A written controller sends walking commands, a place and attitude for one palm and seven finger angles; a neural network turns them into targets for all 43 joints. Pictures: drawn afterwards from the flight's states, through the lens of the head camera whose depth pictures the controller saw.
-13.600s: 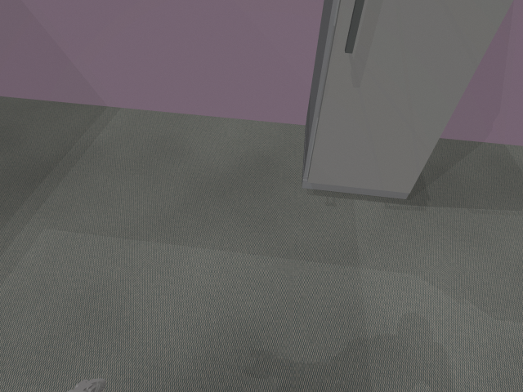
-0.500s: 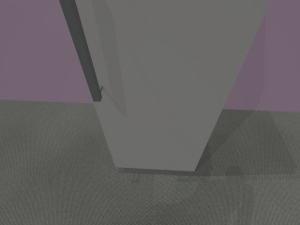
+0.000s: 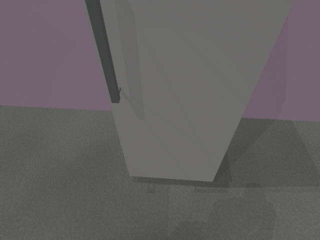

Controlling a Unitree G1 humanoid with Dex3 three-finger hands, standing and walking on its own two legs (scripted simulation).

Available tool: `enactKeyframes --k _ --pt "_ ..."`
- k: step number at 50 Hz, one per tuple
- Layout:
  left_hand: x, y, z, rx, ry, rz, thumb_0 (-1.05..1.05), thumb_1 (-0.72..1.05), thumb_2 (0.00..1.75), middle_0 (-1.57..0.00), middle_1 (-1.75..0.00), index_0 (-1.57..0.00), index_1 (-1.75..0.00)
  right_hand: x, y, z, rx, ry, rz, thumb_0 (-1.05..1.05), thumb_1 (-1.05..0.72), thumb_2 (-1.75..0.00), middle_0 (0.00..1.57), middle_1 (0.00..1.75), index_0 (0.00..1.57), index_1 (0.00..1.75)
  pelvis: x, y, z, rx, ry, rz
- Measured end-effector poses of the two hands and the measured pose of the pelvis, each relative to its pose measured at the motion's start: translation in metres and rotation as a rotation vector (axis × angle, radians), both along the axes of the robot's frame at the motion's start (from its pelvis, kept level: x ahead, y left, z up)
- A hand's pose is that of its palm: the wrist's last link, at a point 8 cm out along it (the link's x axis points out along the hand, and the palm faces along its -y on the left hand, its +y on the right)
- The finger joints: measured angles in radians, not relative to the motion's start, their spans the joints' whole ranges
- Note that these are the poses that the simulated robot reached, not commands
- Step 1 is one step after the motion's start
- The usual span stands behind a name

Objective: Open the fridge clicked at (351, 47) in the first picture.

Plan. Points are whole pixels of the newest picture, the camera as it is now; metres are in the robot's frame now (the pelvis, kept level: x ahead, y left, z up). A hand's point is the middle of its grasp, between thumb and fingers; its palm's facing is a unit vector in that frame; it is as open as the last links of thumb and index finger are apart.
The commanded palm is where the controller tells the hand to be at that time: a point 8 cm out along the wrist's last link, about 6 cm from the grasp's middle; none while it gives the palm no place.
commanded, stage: look again from close up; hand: left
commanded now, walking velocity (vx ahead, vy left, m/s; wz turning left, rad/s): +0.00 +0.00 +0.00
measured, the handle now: (104, 37) +0.56 +0.19 +0.24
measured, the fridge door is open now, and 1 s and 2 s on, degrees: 0 0 0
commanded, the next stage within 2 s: shuffle to correct the standing spot in 1.14 s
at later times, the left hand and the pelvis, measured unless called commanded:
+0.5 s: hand out of the picture -0.01 +0.18 -0.17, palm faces +0.01 -0.98 -0.19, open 7.4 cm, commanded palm none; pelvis +0.00 +0.02 +0.00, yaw -1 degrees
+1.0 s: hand out of the picture +0.03 +0.18 -0.17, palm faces +0.00 -0.98 -0.20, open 7.4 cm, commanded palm none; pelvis +0.02 +0.00 +0.00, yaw -2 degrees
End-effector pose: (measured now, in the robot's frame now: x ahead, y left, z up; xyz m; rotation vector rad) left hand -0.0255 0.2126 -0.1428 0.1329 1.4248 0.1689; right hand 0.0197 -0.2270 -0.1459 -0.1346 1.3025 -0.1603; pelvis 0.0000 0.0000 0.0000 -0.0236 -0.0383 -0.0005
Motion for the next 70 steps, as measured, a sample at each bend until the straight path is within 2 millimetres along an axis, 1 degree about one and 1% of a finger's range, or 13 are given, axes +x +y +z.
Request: enactKeyframes --k 2,6,11,16,20,25,31,39,47,54,61,66,70 --pt "-0.002 0.006 0.000 -0.003 -0.004 0.000 0.00 0.90 0.90 -0.20 -0.30 -0.20 -0.30 -0.009 0.008 0.001 0.006 -0.001 -0.001 0.01 -0.93 -0.89 0.20 0.30 0.20 0.30 -0.001 0.005 0.001 0.009 -0.002 -0.006" --pt "0.000 0.016 0.003 0.001 -0.028 -0.015 0.00 0.90 0.90 -0.20 -0.30 -0.20 -0.30 -0.027 0.024 -0.001 0.033 0.020 -0.004 0.01 -0.93 -0.89 0.20 0.30 0.20 0.30 -0.005 0.014 0.002 0.023 -0.001 -0.014" --pt "0.004 0.026 0.007 0.013 -0.044 -0.029 0.00 0.90 0.90 -0.20 -0.30 -0.20 -0.30 -0.046 0.041 -0.003 0.067 0.060 -0.010 0.01 -0.92 -0.89 0.20 0.30 0.20 0.30 -0.009 0.019 0.003 0.033 0.007 -0.018" --pt "0.005 0.028 0.009 0.017 -0.032 -0.036 0.00 0.90 0.90 -0.19 -0.30 -0.20 -0.30 -0.058 0.048 -0.005 0.082 0.101 -0.022 0.01 -0.92 -0.89 0.20 0.30 0.20 0.30 -0.009 0.021 0.004 0.037 0.018 -0.021" --pt "0.006 0.025 0.008 0.012 -0.018 -0.035 0.00 0.90 0.90 -0.19 -0.30 -0.20 -0.30 -0.061 0.047 -0.004 0.079 0.123 -0.028 0.01 -0.91 -0.89 0.20 0.30 0.20 0.30 -0.006 0.021 0.004 0.038 0.024 -0.023" --pt "0.012 0.018 0.006 -0.004 -0.010 -0.034 0.00 0.90 0.90 -0.19 -0.30 -0.20 -0.30 -0.055 0.041 -0.003 0.063 0.130 -0.031 0.01 -0.91 -0.89 0.20 0.30 0.20 0.30 0.000 0.019 0.004 0.037 0.025 -0.025" --pt "0.022 0.012 0.003 -0.014 -0.006 -0.040 0.01 0.91 0.90 -0.20 -0.30 -0.20 -0.30 -0.039 0.032 -0.001 0.042 0.113 -0.031 0.01 -0.91 -0.89 0.20 0.30 0.20 0.30 0.007 0.015 0.004 0.036 0.023 -0.028" --pt "0.035 0.011 0.003 -0.008 -0.014 -0.044 0.01 0.92 0.90 -0.20 -0.30 -0.20 -0.30 -0.015 0.024 0.001 0.028 0.084 -0.019 0.01 -0.91 -0.89 0.20 0.30 0.20 0.30 0.016 0.010 0.004 0.033 0.026 -0.029" --pt "0.051 0.014 0.005 0.006 -0.036 -0.047 0.01 0.91 0.90 -0.20 -0.30 -0.20 -0.30 -0.001 0.015 0.001 0.016 0.075 -0.012 0.01 -0.92 -0.89 0.20 0.30 0.20 0.30 0.023 0.006 0.004 0.032 0.029 -0.026" --pt "0.063 0.015 0.006 0.014 -0.057 -0.055 0.00 0.91 0.90 -0.20 -0.30 -0.20 -0.30 0.006 0.010 0.002 0.010 0.069 -0.009 0.01 -0.91 -0.89 0.20 0.30 0.20 0.30 0.026 0.003 0.005 0.032 0.029 -0.027" --pt "0.073 0.015 0.007 0.020 -0.076 -0.061 0.00 0.91 0.90 -0.20 -0.30 -0.20 -0.30 0.009 0.006 0.003 0.008 0.069 -0.007 0.01 -0.91 -0.89 0.20 0.30 0.20 0.30 0.027 0.001 0.005 0.033 0.028 -0.027" --pt "0.075 0.014 0.007 0.021 -0.083 -0.061 0.00 0.91 0.90 -0.20 -0.30 -0.20 -0.30 0.008 0.004 0.002 0.008 0.075 -0.005 0.01 -0.91 -0.89 0.20 0.30 0.20 0.30 0.029 -0.001 0.004 0.032 0.027 -0.026" --pt "0.072 0.013 0.002 0.008 -0.077 -0.040 0.00 0.91 0.90 -0.20 -0.30 -0.20 -0.30 0.004 0.005 -0.001 0.011 0.103 0.004 0.01 -0.91 -0.89 0.20 0.30 0.20 0.30 0.034 0.000 0.001 0.022 0.029 -0.019"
